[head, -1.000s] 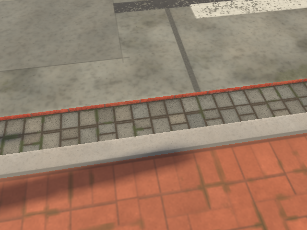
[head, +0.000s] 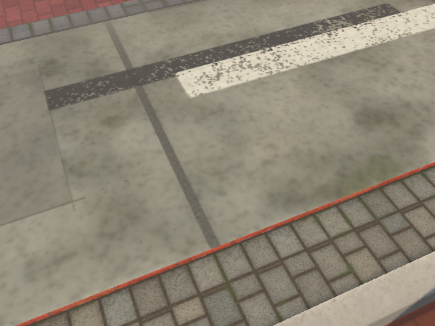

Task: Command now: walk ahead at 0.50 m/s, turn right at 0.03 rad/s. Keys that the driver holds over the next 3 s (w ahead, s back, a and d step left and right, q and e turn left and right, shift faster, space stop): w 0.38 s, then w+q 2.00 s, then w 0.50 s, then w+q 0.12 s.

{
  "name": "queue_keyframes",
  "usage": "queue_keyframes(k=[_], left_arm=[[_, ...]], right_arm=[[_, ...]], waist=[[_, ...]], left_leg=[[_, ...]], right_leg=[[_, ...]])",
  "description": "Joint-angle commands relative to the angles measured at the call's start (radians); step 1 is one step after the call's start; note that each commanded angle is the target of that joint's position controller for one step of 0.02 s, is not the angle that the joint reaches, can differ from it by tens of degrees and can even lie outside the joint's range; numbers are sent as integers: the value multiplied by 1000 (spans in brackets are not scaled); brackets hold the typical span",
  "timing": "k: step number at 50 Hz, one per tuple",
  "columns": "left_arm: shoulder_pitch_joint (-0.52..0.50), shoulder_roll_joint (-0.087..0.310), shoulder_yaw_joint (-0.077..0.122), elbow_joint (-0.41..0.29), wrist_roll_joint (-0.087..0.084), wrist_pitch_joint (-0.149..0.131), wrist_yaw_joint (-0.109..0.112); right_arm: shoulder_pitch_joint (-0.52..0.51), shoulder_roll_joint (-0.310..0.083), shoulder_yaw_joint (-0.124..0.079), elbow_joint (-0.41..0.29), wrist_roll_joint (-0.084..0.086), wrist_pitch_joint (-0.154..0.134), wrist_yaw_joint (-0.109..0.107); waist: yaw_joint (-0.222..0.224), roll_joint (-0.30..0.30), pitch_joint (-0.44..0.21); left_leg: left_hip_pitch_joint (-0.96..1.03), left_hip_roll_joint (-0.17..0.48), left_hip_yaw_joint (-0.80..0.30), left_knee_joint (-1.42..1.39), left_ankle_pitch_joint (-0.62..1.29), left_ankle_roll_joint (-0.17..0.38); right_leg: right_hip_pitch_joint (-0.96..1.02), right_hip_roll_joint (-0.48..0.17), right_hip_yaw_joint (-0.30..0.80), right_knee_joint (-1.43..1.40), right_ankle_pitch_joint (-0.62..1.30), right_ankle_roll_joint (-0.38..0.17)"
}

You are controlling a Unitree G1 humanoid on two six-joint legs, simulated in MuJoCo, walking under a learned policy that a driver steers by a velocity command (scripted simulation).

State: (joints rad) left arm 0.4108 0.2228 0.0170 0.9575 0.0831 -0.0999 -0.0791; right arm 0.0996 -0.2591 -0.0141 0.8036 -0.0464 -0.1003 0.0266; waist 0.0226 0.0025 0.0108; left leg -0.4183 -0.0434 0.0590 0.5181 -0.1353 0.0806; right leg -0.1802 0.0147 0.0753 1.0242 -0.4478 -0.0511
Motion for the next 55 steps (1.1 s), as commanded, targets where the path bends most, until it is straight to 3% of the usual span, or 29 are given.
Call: queue_keyframes(k=[1, 4, 8, 13, 16, 17, 20, 22, 23, 24, 25, 26, 27, 30, 32, 33, 35, 37, 42, 43, 44, 46, 48, 49, 51, 52, 53, 54, 55], left_arm=[[-90, 92, 20, -104, 13, -22, 39], [-91, 7, -3, -101, 11, 1, 40], [-192, 32, -1, -130, 0, 16, 30], [-324, 35, 2, -179, -1, 40, 17], [-411, 60, 17, -219, -7, 45, 20], [-388, 53, 16, -221, -7, 43, 23], [-416, 79, 33, -242, -16, 24, 41], [-384, 80, 41, -248, -19, 16, 47], [-241, 113, 60, -209, -32, 7, 51], [-33, 169, 73, -145, -47, -15, 55], [146, 173, 62, -116, -37, -22, 54], [288, 111, 52, -58, 11, -33, 55], [153, 127, 60, -57, 9, -46, 59], [-69, -60, -14, -99, -22, -16, 72], [-90, -39, -6, -99, -21, -16, 90], [-98, -39, -6, -91, 9, -19, 108], [-89, -86, -32, -89, 36, -48, 132], [2, -34, -36, -51, 27, -60, 130], [230, -33, -68, 50, 12, -59, 87], [113, 163, 28, 13, -136, -35, 121], [143, 164, 30, 6, -131, -19, 135], [233, 66, 29, 21, -115, 4, 143], [226, 38, 36, 19, -118, 27, 140], [155, 67, 46, 3, -112, 35, 134], [179, 83, 50, -14, -107, 17, 96], [168, 39, 24, -45, -102, -10, 65], [81, 98, 34, -91, -121, -39, 57], [-26, 139, 49, -137, -117, -48, 69], [-115, 104, 46, -176, -97, -47, 95]], right_arm=[[268, -69, -25, 72, 5, -14, -23], [177, 8, -6, 48, 4, -27, -25], [270, -34, -18, 77, -29, -50, 0], [394, -43, -13, 141, -21, -44, 42], [429, -40, -6, 164, -28, -32, 52], [445, -44, -5, 181, -52, -33, 48], [425, -54, -15, 182, -35, -35, 20], [375, -82, -25, 169, -32, -32, 21], [340, -108, -37, 164, -34, -34, 29], [391, -61, -27, 162, -35, -39, 40], [515, 77, 15, 158, -49, -42, 59], [298, -10, -11, 92, -19, -47, 76], [171, -17, -24, 49, 0, -43, 51], [189, 49, -6, 62, -53, -6, 17], [199, 83, -5, 53, -55, 21, 23], [264, 101, 9, 65, -77, 26, 45], [200, 68, 3, 41, -84, 17, 71], [123, 37, -5, 9, -58, 16, 69], [-86, 4, -7, -73, -63, 61, 45], [-215, -20, -36, -110, 160, 65, 54], [-248, -12, -31, -131, 174, 70, 65], [-327, 39, -21, -148, 118, 76, 87], [-294, 70, -11, -122, 97, 72, 108], [-167, 52, -24, -80, 106, 72, 102], [213, -140, -113, 27, 70, 71, 63], [350, -197, -122, 86, 78, 63, 54], [436, -199, -122, 90, 70, 74, 31], [380, -163, -106, 43, 57, 82, 12], [289, -152, -98, 29, 60, 91, 5]], waist=[[-87, 49, -32], [-6, 22, -20], [-31, 27, 6], [-52, 56, 17], [-62, 56, 25], [-45, 75, 28], [-49, 46, 15], [-6, 67, 7], [57, 39, -24], [89, -65, -178], [104, -315, -406], [205, -221, -256], [155, -125, -21], [-8, -5, 13], [-36, -40, -8], [-50, -32, -5], [-28, -2, -7], [7, -41, -19], [80, -24, 164], [114, -24, 203], [127, -2, 182], [176, -2, 166], [175, -23, 149], [102, -33, 108], [-95, 117, -150], [-150, 204, -293], [-198, 156, -443], [-197, 63, -425], [-164, -14, -331]], left_leg=[[418, 312, -457, -318, -138, 200], [233, 265, -316, -394, 12, 189], [211, 243, -208, -398, 242, 214], [257, 221, -142, -333, 443, 201], [311, 241, -147, -305, 408, 189], [399, 291, -179, -263, 442, 187], [557, 303, -178, -171, 528, 145], [387, 261, -139, -89, 684, 113], [248, 202, -111, 53, 724, 88], [51, 108, -94, 321, 508, 38], [-225, -78, -49, 754, -433, -31], [-469, -77, -178, 925, -514, 7], [-525, 0, -226, 914, -370, 38], [-278, 137, -213, 764, -127, 35], [-228, 142, -157, 665, -135, 4], [-194, 148, -161, 637, 47, 17], [-246, 183, -182, 423, 391, 14], [-143, 165, -124, 223, 646, 1], [-269, 189, -104, 45, 558, 4], [-333, 92, -163, 120, 481, -3], [-446, 94, -175, 121, 449, -8], [-486, 118, -117, 42, 413, -12], [-290, 111, -55, -26, 412, -10], [-80, 99, -32, -67, 388, 13], [694, 23, 58, -4, 595, 122], [1110, 244, -223, 188, 749, 276], [1097, 324, -378, 172, 640, 334], [991, 310, -401, 79, 517, 293], [838, 280, -411, 34, 582, 263]], right_leg=[[-520, -101, 65, 195, 90, -52], [-423, -141, 31, 119, 155, -27], [-508, -146, -26, -93, 392, 26], [-469, -104, -54, -326, 629, 35], [-450, -80, -67, -332, 563, 20], [-510, -108, -6, -245, 574, 15], [-552, -98, -24, -304, 386, -8], [-256, -39, -121, -340, 304, -37], [-12, -6, -149, -364, 379, -64], [370, -77, -60, -355, 561, -169], [719, -367, 351, -503, 656, -420], [623, -379, 531, -640, 384, -370], [352, -394, 454, -672, 270, -316], [-78, -349, 206, -715, 344, -251], [-132, -290, 65, -767, 327, -213], [-172, -256, 0, -724, 308, -181], [-158, -219, -83, -625, 278, -141], [-214, -180, -150, -544, 180, -130], [-61, -341, -20, -486, 32, -157], [-90, -326, -5, -389, 96, -127], [38, -353, -8, -324, 138, -114], [136, -362, -32, -235, 178, -87], [51, -338, -91, -161, 241, -50], [-55, -331, -129, -70, 347, -35], [-393, -192, -279, 441, 532, 43], [-809, -114, -192, 857, -267, 103], [-829, -128, -63, 930, -330, 91], [-821, -157, -25, 806, -269, 68], [-828, -152, -77, 818, -278, 71]])
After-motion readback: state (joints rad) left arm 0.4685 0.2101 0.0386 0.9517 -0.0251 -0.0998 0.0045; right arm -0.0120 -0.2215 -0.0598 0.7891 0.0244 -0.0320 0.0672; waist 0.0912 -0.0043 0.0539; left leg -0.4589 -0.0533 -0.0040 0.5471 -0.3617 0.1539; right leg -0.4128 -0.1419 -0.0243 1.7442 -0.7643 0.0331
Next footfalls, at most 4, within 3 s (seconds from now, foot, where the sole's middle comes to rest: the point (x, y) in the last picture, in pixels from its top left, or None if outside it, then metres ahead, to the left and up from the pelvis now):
0.46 right None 0.40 -0.15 -0.76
1.00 left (183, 279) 0.69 0.18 -0.91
1.34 right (231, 221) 0.93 0.00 -0.90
1.80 left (134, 219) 0.93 0.38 -0.90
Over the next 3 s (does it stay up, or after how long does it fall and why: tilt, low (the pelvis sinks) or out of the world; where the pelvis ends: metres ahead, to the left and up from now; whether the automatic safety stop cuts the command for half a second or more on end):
stays up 1.17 0.79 -0.12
